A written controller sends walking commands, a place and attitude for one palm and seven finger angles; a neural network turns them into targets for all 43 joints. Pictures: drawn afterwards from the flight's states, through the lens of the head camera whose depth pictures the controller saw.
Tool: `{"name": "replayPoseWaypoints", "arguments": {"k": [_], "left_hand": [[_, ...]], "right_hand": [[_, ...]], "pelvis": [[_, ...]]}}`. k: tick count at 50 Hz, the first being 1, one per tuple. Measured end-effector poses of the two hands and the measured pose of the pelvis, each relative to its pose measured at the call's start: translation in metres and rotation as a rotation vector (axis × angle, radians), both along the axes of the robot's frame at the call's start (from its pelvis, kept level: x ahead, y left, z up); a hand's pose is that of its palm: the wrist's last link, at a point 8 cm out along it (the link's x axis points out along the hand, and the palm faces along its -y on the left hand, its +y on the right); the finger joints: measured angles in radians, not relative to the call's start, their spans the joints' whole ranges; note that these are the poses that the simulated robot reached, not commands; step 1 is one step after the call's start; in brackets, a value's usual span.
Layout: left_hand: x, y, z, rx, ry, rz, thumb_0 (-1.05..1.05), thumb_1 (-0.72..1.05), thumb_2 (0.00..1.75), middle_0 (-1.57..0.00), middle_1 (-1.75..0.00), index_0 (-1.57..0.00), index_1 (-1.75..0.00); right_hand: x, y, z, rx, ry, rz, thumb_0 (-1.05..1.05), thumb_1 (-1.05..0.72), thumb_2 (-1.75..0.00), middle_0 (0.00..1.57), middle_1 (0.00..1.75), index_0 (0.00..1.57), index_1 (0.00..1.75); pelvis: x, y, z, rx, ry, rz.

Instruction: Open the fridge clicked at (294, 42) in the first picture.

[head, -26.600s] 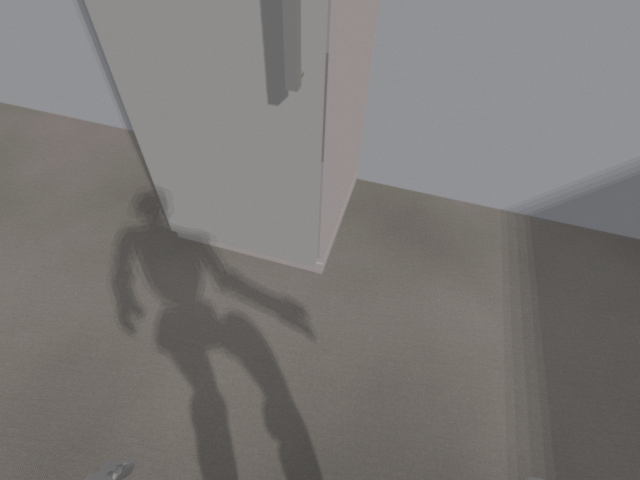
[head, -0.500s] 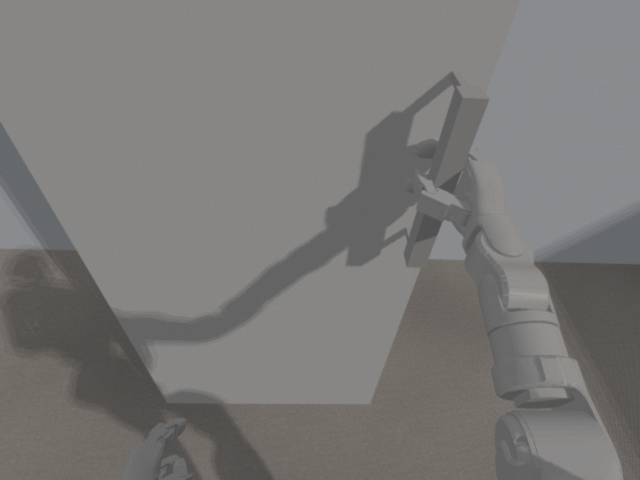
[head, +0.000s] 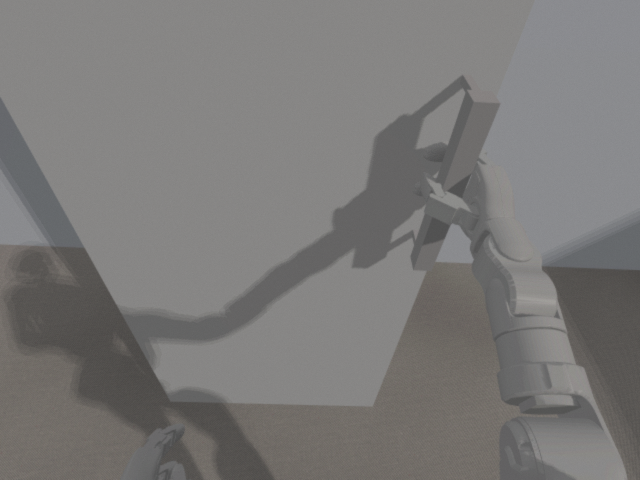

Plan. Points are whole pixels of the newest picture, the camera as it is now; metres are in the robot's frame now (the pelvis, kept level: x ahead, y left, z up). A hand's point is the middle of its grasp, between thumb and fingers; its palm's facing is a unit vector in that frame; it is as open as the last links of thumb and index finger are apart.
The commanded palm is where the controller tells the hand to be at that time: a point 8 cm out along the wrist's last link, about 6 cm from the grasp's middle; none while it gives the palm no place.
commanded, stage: grip the handle and tug to test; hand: right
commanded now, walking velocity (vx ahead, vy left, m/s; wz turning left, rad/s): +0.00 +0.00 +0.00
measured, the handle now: (441, 184) +0.45 -0.11 +0.17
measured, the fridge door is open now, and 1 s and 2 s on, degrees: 0 11 32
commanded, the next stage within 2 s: pull the door a little, standing still in 0.16 s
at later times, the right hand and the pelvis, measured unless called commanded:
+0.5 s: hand (434, 198) +0.41 -0.09 +0.19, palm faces -0.07 +1.00 -0.01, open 5.9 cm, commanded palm +0.36 -0.15 +0.18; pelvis +0.03 +0.00 +0.00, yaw +0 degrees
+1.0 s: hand (441, 262) +0.31 -0.09 +0.18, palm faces -0.09 +0.98 -0.17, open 7.0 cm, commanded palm +0.28 -0.15 +0.18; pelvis +0.06 +0.01 +0.00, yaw +1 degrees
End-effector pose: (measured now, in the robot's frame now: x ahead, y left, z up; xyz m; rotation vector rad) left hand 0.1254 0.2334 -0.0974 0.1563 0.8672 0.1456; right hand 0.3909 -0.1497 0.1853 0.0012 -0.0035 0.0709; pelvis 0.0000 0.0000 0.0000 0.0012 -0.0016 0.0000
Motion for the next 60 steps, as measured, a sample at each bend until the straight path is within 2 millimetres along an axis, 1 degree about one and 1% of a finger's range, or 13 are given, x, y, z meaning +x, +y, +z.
{"name": "replayPoseWaypoints", "arguments": {"k": [7,18,26,33,38,41,45,48,50,52,54,57,60], "left_hand": [[0.013,0.003,0.005,-0.005,-0.026,0.007,0.02,0.91,0.9,-0.2,-0.3,-0.2,-0.3],[0.05,0.005,0.013,0.005,-0.052,-0.023,0.02,0.91,0.9,-0.2,-0.3,-0.2,-0.3],[0.073,-0.002,0.015,-0.009,-0.07,-0.056,0.02,0.91,0.9,-0.2,-0.3,-0.2,-0.3],[0.082,-0.009,0.018,-0.048,-0.09,-0.05,0.02,0.91,0.9,-0.2,-0.3,-0.2,-0.3],[0.089,-0.007,0.019,-0.066,-0.092,-0.041,0.02,0.91,0.9,-0.2,-0.3,-0.2,-0.3],[0.097,-0.005,0.02,-0.071,-0.095,-0.04,0.02,0.91,0.9,-0.2,-0.3,-0.2,-0.3],[0.113,-0.003,0.024,-0.072,-0.113,-0.057,0.02,0.91,0.9,-0.2,-0.3,-0.2,-0.3],[0.126,-0.003,0.024,-0.032,-0.135,-0.09,0.02,0.91,0.9,-0.2,-0.3,-0.2,-0.3],[0.131,-0.003,0.023,-0.015,-0.13,-0.1,0.02,0.91,0.9,-0.2,-0.3,-0.2,-0.3],[0.131,-0.003,0.023,-0.012,-0.118,-0.102,0.02,0.91,0.9,-0.2,-0.3,-0.2,-0.3],[0.128,-0.004,0.023,-0.014,-0.103,-0.099,0.02,0.91,0.9,-0.2,-0.3,-0.2,-0.3],[0.117,-0.005,0.024,-0.023,-0.088,-0.085,0.02,0.91,0.9,-0.2,-0.3,-0.2,-0.3],[0.105,-0.004,0.022,-0.036,-0.094,-0.074,0.02,0.91,0.9,-0.2,-0.3,-0.2,-0.3]], "right_hand": [[-0.001,0.0,0.0,0.004,-0.005,0.006,0.0,-0.65,-0.8,0.4,1.4,0.39,1.4],[-0.002,0.0,0.0,0.001,-0.012,0.009,0.0,-0.66,-0.78,0.39,1.4,0.37,1.4],[-0.003,0.0,0.0,-0.007,-0.005,-0.004,-0.01,-0.66,-0.79,0.39,1.4,0.37,1.4],[-0.009,0.0,0.0,-0.014,-0.016,0.003,-0.01,-0.66,-0.76,0.39,1.4,0.36,1.4],[-0.026,0.0,-0.001,-0.031,-0.041,0.018,-0.03,-0.66,-0.73,0.4,1.4,0.31,1.4],[-0.045,0.001,-0.002,-0.035,-0.054,0.03,-0.03,-0.65,-0.71,0.4,1.4,0.29,1.4],[-0.077,0.004,-0.002,-0.037,-0.063,0.048,-0.03,-0.63,-0.69,0.42,1.4,0.29,1.4],[-0.092,0.003,0.0,-0.129,-0.145,0.05,-0.04,-0.55,-0.68,0.43,1.4,0.3,1.4],[-0.099,0.005,0.0,-0.153,-0.189,0.039,-0.05,-0.52,-0.69,0.44,1.4,0.32,1.4],[-0.105,0.006,0.0,-0.16,-0.205,0.025,-0.06,-0.5,-0.71,0.44,1.4,0.33,1.4],[-0.11,0.008,-0.001,-0.165,-0.211,0.014,-0.06,-0.49,-0.71,0.45,1.4,0.34,1.4],[-0.117,0.01,-0.001,-0.167,-0.213,0.001,-0.06,-0.49,-0.72,0.45,1.4,0.34,1.4],[-0.124,0.012,-0.001,-0.17,-0.229,-0.017,-0.07,-0.49,-0.73,0.46,1.4,0.32,1.4]], "pelvis": [[0.009,0.001,0.0,-0.001,0.0,0.013],[0.025,0.004,0.0,-0.001,0.007,0.004],[0.033,0.004,0.0,-0.005,0.016,-0.001],[0.044,0.004,0.001,-0.015,0.024,0.024],[0.055,0.005,0.001,-0.018,0.034,0.044],[0.062,0.006,0.002,-0.019,0.04,0.053],[0.071,0.008,0.001,-0.018,0.043,0.054],[0.069,0.01,-0.003,-0.017,0.047,0.031],[0.065,0.01,-0.003,-0.01,0.056,0.022],[0.06,0.01,-0.001,-0.012,0.057,0.015],[0.054,0.01,0.003,-0.016,0.054,0.014],[0.047,0.012,0.007,-0.023,0.05,0.019],[0.041,0.017,0.005,-0.029,0.05,0.026]]}}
